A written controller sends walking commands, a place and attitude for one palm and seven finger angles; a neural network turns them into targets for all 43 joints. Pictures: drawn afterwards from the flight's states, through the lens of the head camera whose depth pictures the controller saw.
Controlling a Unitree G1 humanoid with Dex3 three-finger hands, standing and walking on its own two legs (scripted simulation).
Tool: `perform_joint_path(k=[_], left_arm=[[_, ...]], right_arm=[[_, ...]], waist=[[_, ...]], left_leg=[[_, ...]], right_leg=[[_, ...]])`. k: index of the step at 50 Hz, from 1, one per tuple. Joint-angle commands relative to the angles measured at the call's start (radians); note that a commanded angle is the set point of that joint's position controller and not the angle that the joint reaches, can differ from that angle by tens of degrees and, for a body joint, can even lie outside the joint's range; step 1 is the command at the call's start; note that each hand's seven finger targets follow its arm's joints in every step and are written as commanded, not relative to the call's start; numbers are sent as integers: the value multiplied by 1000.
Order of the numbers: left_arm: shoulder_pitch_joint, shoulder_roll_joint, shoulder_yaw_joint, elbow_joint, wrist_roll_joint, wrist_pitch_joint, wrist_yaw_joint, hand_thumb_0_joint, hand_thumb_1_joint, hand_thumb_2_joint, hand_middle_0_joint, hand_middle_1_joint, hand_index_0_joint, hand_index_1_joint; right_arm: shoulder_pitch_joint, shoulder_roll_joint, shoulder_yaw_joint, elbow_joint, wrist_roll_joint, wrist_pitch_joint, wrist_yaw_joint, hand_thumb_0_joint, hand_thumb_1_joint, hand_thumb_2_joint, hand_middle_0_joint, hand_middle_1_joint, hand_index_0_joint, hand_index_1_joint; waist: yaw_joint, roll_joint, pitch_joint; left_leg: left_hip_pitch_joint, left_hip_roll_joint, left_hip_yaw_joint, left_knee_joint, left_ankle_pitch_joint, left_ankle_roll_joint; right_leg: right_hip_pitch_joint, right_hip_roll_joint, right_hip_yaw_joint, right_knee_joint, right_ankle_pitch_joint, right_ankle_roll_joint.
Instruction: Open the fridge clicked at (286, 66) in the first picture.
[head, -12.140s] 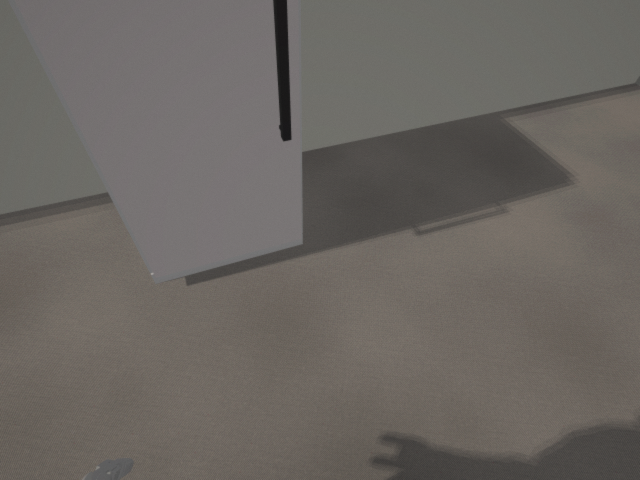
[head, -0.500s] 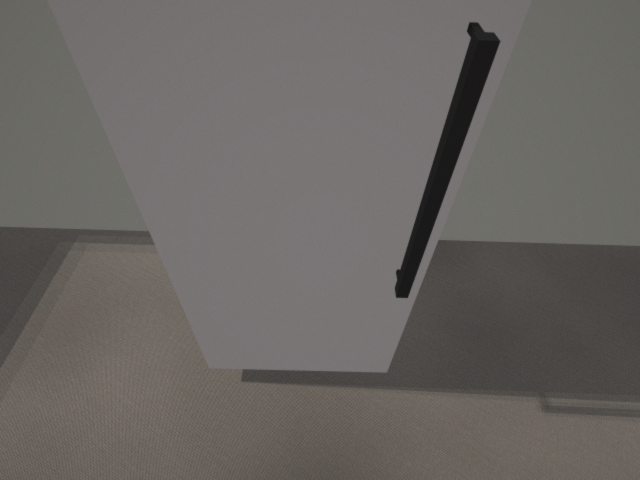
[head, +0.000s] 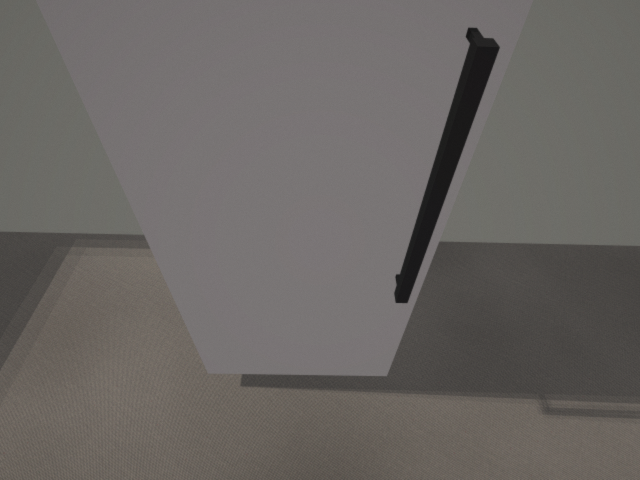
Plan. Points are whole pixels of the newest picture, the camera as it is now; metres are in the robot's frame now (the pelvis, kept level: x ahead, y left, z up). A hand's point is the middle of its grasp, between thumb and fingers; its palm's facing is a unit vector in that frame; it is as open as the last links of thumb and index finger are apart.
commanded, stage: look again from close up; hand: right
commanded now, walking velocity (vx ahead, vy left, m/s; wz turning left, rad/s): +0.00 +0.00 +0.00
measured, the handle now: (427, 200) +0.51 -0.13 +0.07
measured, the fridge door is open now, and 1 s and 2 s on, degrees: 0 0 0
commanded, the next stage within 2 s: raise the hand to about handle height in 1.98 s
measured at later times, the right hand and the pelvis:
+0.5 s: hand out of the picture +0.07 -0.23 -0.16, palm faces -0.04 +0.95 -0.32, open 7.4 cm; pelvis +0.01 +0.00 +0.00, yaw +0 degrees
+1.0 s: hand out of the picture +0.08 -0.23 -0.16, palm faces -0.04 +0.94 -0.33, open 7.4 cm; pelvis +0.01 +0.00 +0.00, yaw +0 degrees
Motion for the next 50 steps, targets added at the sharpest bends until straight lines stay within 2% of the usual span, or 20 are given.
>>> perform_joint_path(k=[1, 4, 7, 16, 32, 35, 38, 41, 43, 47, 48, 50], left_arm=[[-33, 186, 34, -58, 2, -18, 14, 0, 900, 900, -200, -300, -200, -300], [-28, 185, 34, -58, 1, -19, 14, 0, 900, 900, -200, -300, -200, -300], [-34, 186, 34, -57, 2, -18, 15, 0, 900, 900, -200, -300, -200, -300], [-29, 186, 33, -55, 2, -21, 17, 0, 900, 900, -200, -300, -200, -300], [-32, 191, 32, -51, 3, -22, 19, 0, 900, 900, -200, -300, -200, -300], [-26, 190, 33, -52, 3, -23, 20, 0, 900, 900, -200, -300, -200, -300], [-25, 184, 32, -53, 3, -22, 19, 0, 900, 900, -200, -300, -200, -300], [-28, 193, 33, -51, 3, -23, 19, 0, 900, 900, -200, -300, -200, -300], [-22, 187, 31, -51, 3, -23, 20, 0, 900, 900, -200, -300, -200, -300], [-29, 194, 32, -51, 2, -23, 20, 0, 900, 900, -200, -300, -200, -300], [-24, 187, 31, -50, 2, -21, 20, 0, 900, 900, -200, -300, -200, -300], [-25, 196, 32, -50, 2, -22, 20, 0, 900, 900, -200, -300, -200, -300]], right_arm=[[-22, -196, -38, -58, 2, -26, -12, 0, -900, -900, 200, 300, 200, 300], [-21, -199, -38, -57, 1, -27, -12, 0, -900, -900, 200, 300, 200, 300], [-23, -197, -38, -52, 3, -25, -11, 0, -900, -900, 200, 300, 200, 300], [-21, -199, -40, -48, 2, -28, -12, 0, -900, -900, 200, 300, 200, 300], [-23, -201, -42, -42, 2, -26, -10, 0, -900, -900, 200, 300, 200, 300], [-24, -203, -43, -43, 2, -28, -11, 0, -900, -900, 200, 300, 200, 300], [-18, -199, -42, -42, 1, -27, -10, 0, -900, -900, 200, 300, 200, 300], [-25, -204, -44, -41, 2, -26, -10, 0, -900, -900, 200, 300, 200, 300], [-18, -201, -44, -41, 1, -26, -10, 0, -900, -900, 200, 300, 200, 300], [-24, -207, -44, -41, 2, -27, -9, 0, -900, -900, 200, 300, 200, 300], [-20, -207, -44, -41, 1, -28, -9, 0, -900, -900, 200, 300, 200, 300], [-26, -210, -44, -42, 2, -27, -9, 0, -900, -900, 200, 300, 200, 300]], waist=[[-6, 12, -51], [-6, 20, -61], [-7, 8, -38], [-6, 19, -63], [-7, 10, -50], [-7, 13, -65], [-9, 26, -55], [-9, 14, -46], [-9, 20, -60], [-8, 14, -47], [-9, 36, -49], [-7, 23, -48]], left_leg=[[40, 116, -122, -65, 64, 26], [50, 116, -121, -64, 78, 25], [38, 116, -122, -73, 45, 24], [58, 118, -119, -67, 108, 25], [51, 114, -125, -77, 89, 25], [66, 116, -123, -72, 125, 26], [58, 113, -123, -77, 106, 26], [54, 114, -126, -82, 81, 25], [59, 114, -125, -78, 104, 27], [54, 115, -128, -84, 96, 26], [55, 113, -127, -85, 101, 27], [52, 115, -129, -85, 92, 27]], right_leg=[[-24, -130, 128, -73, 72, -2], [-21, -131, 127, -72, 86, -3], [-27, -129, 128, -82, 56, -2], [-3, -134, 125, -77, 112, -2], [1, -135, 123, -90, 96, -1], [8, -136, 124, -84, 127, -1], [7, -136, 125, -87, 113, -2], [-1, -134, 126, -94, 89, -1], [10, -136, 125, -89, 112, -2], [3, -134, 122, -91, 96, -1], [5, -135, 122, -86, 100, -2], [4, -134, 124, -90, 94, -1]])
